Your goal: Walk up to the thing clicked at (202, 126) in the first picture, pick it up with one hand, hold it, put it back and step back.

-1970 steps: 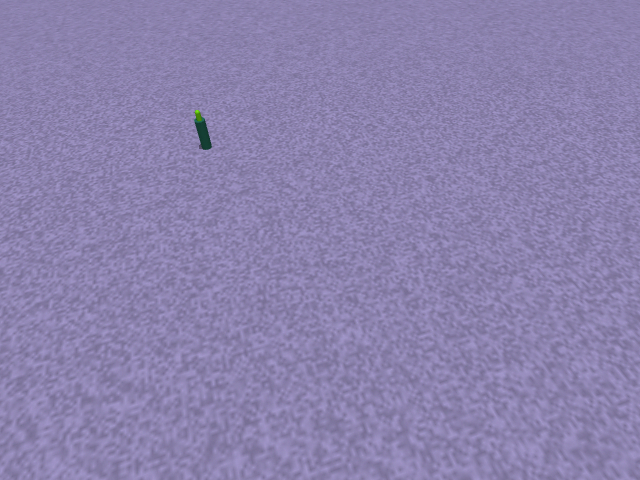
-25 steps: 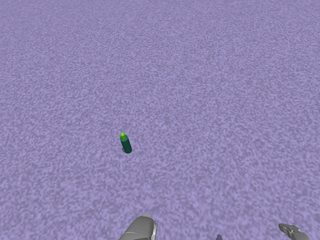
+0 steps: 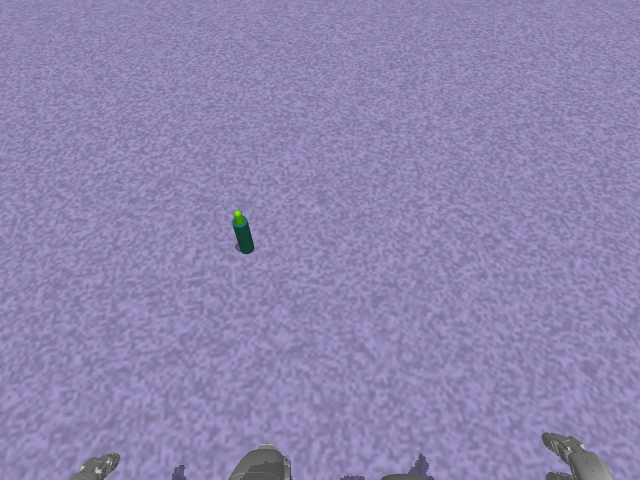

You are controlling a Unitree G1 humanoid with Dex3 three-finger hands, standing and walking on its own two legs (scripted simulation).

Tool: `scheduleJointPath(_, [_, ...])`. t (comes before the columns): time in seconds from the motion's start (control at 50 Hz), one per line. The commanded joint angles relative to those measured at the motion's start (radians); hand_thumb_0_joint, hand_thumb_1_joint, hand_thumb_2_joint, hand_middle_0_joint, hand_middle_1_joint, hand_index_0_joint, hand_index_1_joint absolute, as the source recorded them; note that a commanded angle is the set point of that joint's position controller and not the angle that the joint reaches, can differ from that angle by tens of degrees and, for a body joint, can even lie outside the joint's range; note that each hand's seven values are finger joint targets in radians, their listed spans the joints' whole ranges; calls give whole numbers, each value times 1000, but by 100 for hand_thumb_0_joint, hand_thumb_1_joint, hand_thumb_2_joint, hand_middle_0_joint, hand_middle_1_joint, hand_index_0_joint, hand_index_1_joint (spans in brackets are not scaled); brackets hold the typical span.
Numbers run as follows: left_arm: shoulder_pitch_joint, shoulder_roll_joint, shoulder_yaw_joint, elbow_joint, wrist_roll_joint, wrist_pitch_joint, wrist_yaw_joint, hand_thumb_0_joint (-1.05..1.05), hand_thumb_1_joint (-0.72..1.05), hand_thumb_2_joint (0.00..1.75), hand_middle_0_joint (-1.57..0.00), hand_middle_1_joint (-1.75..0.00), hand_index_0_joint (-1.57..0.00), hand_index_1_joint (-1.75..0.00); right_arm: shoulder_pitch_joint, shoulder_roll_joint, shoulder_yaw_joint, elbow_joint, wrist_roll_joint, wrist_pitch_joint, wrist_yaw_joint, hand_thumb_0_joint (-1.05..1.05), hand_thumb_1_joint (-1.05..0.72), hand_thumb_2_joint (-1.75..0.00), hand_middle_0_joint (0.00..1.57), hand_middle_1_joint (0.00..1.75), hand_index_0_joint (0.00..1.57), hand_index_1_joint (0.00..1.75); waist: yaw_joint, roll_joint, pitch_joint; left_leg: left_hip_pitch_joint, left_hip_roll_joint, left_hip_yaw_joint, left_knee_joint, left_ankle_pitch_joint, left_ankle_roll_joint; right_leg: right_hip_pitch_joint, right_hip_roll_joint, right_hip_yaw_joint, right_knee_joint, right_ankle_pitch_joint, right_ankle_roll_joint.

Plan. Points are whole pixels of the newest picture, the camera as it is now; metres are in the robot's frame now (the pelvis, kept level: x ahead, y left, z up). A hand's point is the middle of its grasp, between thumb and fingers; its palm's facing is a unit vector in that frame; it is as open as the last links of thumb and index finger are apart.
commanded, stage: step back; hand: left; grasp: from the side
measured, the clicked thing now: (242, 231) +0.92 +0.30 -0.64
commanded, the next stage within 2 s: stand in 1.20 s
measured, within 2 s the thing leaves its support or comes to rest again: neither
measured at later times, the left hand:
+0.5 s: hand out of the picture -0.06 +0.27 -0.13, palm faces +0.09 -0.91 -0.40, open 7.4 cm
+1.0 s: hand out of the picture +0.02 +0.27 -0.14, palm faces +0.10 -0.93 -0.34, open 7.4 cm
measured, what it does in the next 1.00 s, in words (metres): steps on the spot: right foot, then left foot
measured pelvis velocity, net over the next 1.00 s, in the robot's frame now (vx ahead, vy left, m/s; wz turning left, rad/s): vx -0.03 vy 0.00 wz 0.09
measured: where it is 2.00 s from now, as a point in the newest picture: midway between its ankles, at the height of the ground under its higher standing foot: outside the picture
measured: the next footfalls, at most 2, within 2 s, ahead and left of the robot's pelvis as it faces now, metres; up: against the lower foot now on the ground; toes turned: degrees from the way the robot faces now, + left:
right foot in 0.02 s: +0.01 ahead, -0.12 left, +0.00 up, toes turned +5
left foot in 0.32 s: -0.05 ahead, +0.12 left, +0.00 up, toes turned +3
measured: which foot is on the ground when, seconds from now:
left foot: down 0.00-0.04, up 0.06-0.30, down 0.32-0.56, up 0.58-0.78, down 0.80-1.00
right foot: up 0.00-0.00, down 0.02-1.00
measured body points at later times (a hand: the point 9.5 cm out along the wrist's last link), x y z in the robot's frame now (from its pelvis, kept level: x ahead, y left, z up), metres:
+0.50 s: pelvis -0.08 -0.02 +0.01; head -0.08 -0.02 +0.46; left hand -0.06 +0.32 -0.10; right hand -0.01 -0.32 -0.12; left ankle -0.09 +0.12 -0.72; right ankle -0.04 -0.13 -0.71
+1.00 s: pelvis -0.03 +0.00 +0.02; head -0.01 +0.01 +0.47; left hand +0.01 +0.32 -0.11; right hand +0.08 -0.29 -0.11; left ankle -0.04 +0.13 -0.72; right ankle -0.03 -0.13 -0.72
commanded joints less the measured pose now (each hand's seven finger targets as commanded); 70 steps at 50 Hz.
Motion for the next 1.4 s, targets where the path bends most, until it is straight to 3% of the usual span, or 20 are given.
scheduleJointPath(0.0, [149,223,69,12,24,-48,10,0,90,90,-20,-30,-20,-30,32,-206,-61,-51,16,7,-10,0,-90,-90,20,30,20,30,17,32,-226,-50,56,-150,14,-179,96,204,-75,115,-390,70,-57])
scheduleJointPath(0.02, [108,344,99,-13,26,-46,8,0,90,90,-20,-30,-20,-30,-26,-154,-51,-80,24,1,-20,0,-90,-90,20,30,20,30,61,-254,-169,-173,-136,-93,221,-365,31,37,-347,469,-494,-45,-192])
scheduleJointPath(0.04, [24,397,105,-44,28,-50,12,0,90,90,-20,-30,-20,-30,-44,-207,-75,-69,19,8,-31,0,-90,-90,20,30,20,30,60,-244,-87,-74,-86,-188,430,-402,-3,-231,-486,613,-553,-108,-297])
scheduleJointPath(0.1, [-97,259,73,-62,27,-65,21,0,90,90,-20,-30,-20,-30,56,-204,-68,0,36,-3,-20,0,-90,-90,20,30,20,30,-31,-65,-65,-83,-137,-177,529,-232,1,-144,-283,254,-408,86,-191])
scheduleJointPath(0.16, [7,248,75,-32,31,-75,12,0,90,90,-20,-30,-20,-30,60,-195,-59,11,21,-23,-6,0,-90,-90,20,30,20,30,28,-119,-122,-112,-109,-116,367,-232,-16,35,-221,206,-388,-81,-156])
scheduleJointPath(0.22, [47,268,82,-14,34,-77,4,0,90,90,-20,-30,-20,-30,21,-184,-59,9,8,-36,7,0,-90,-90,20,30,20,30,62,-185,-104,-49,-64,-70,106,-344,-13,60,-282,273,-440,-271,-178])
scheduleJointPath(0.28, [13,268,63,-13,24,-61,-3,0,90,90,-20,-30,-20,-30,121,-173,-73,70,10,-57,12,0,-90,-90,20,30,20,30,-4,-155,-126,265,-71,10,-240,-180,31,-82,-249,161,-356,-144,-135])
scheduleJointPath(0.3, [57,213,37,-5,22,-56,-7,0,90,90,-20,-30,-20,-30,133,-185,-85,90,5,-66,8,0,-90,-90,20,30,20,30,-8,-62,-140,384,-64,-48,-290,-158,44,-166,-180,87,-250,-97,-104])
scheduleJointPath(0.34, [-10,182,30,-10,-2,-59,-7,0,90,90,-20,-30,-20,-30,123,-331,-103,70,-10,-75,4,0,-90,-90,20,30,20,30,-47,184,-110,240,299,-619,-470,-739,223,-332,-54,-58,42,-111,-10])
scheduleJointPath(0.36, [-45,243,48,-1,6,-65,-10,0,90,90,-20,-30,-20,-30,82,-323,-105,62,0,-80,7,0,-90,-90,20,30,20,30,-41,101,-39,107,302,-589,-483,-712,254,-238,-82,7,116,-78,-13])
scheduleJointPath(0.4, [10,192,35,22,-7,-77,-23,0,90,90,-20,-30,-20,-30,25,-235,-73,61,-5,-90,2,0,-90,-90,20,30,20,30,-1,79,-62,186,184,-368,-393,-437,184,-212,-92,1,33,17,-21])
scheduleJointPath(0.5, [102,177,42,97,7,-96,-15,0,90,90,-20,-30,-20,-30,12,-199,-63,61,8,-56,14,0,-90,-90,20,30,20,30,32,122,-102,-32,82,-172,-233,-417,96,197,-7,-91,-308,148,-27])
scheduleJointPath(0.52, [117,206,54,102,16,-103,-6,0,90,90,-20,-30,-20,-30,35,-149,-49,58,13,-51,12,0,-90,-90,20,30,20,30,43,10,-110,-127,32,-133,-109,-409,62,272,-75,65,-378,65,-47])
scheduleJointPath(0.54, [143,287,68,103,22,-110,1,0,90,90,-20,-30,-20,-30,7,-121,-43,46,15,-49,8,0,-90,-90,20,30,20,30,66,-157,-94,-195,-84,-82,114,-392,32,190,-278,412,-542,-260,-125])
scheduleJointPath(0.56, [91,332,78,86,23,-114,-1,0,90,90,-20,-30,-20,-30,25,-173,-60,64,6,-45,0,0,-90,-90,20,30,20,30,52,-137,-37,-128,-62,-106,244,-379,17,27,-410,537,-606,-447,-206])
scheduleJointPath(0.76, [-36,207,21,55,2,-100,-6,0,90,90,-20,-30,-20,-30,119,-138,-64,154,2,-75,7,0,-90,-90,20,30,20,30,-26,-99,-139,264,-50,25,-198,-68,14,-86,-214,79,-320,209,-109])
scheduleJointPath(0.8, [-18,132,-9,55,-17,-92,-8,0,90,90,-20,-30,-20,-30,72,-205,-69,137,-8,-87,-6,0,-90,-90,20,30,20,30,-19,72,-180,261,150,-270,-323,-64,70,-113,-113,4,-185,263,-33])
scheduleJointPath(0.82, [-6,151,-3,79,-29,-87,-4,0,90,90,-20,-30,-20,-30,2,-241,-64,127,5,-88,-3,0,-90,-90,20,30,20,30,15,104,-165,156,226,-337,-336,-137,137,-30,-47,-52,-168,79,-14])
scheduleJointPath(0.98, [-26,207,6,138,-23,-104,12,0,90,90,-20,-30,-20,-30,-25,-174,-37,178,27,-78,-8,0,-90,-90,20,30,20,30,-4,37,-268,247,71,-59,-149,369,45,182,-156,31,-288,629,-45])
scheduleJointPath(1.38, [-116,159,-32,228,-16,-89,4,0,90,90,-20,-30,-20,-30,-146,-164,-18,238,37,-82,1,0,-90,-90,20,30,20,30,-5,21,-217,360,91,-72,-345,265,24,186,-157,14,-470,471,0])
